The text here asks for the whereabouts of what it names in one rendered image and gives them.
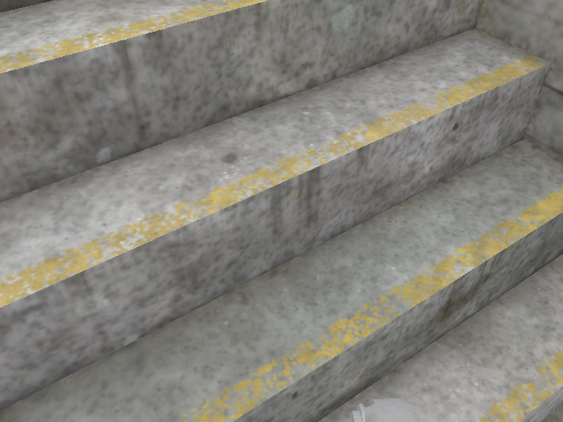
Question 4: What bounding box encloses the robot right thigh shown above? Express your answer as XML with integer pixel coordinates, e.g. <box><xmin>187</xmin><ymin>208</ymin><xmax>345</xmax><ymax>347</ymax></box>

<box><xmin>351</xmin><ymin>398</ymin><xmax>420</xmax><ymax>422</ymax></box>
